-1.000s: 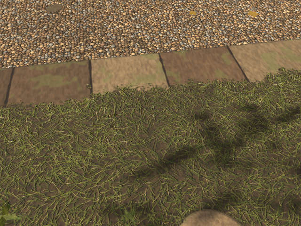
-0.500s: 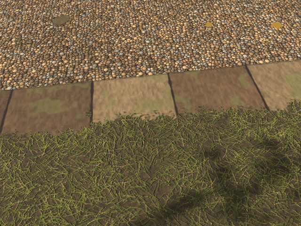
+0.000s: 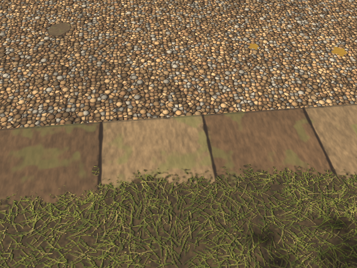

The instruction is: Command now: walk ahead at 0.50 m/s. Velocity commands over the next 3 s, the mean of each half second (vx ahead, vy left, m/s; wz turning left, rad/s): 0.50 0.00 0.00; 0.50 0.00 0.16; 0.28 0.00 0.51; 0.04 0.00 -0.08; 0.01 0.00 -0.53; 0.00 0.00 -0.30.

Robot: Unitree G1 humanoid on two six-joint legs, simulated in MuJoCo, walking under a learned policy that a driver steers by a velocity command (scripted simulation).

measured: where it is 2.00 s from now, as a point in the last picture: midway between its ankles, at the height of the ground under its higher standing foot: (173, 188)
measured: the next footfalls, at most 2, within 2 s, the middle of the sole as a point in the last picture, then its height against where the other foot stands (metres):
right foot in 0.44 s outside the picture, level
left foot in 1.02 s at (158, 206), level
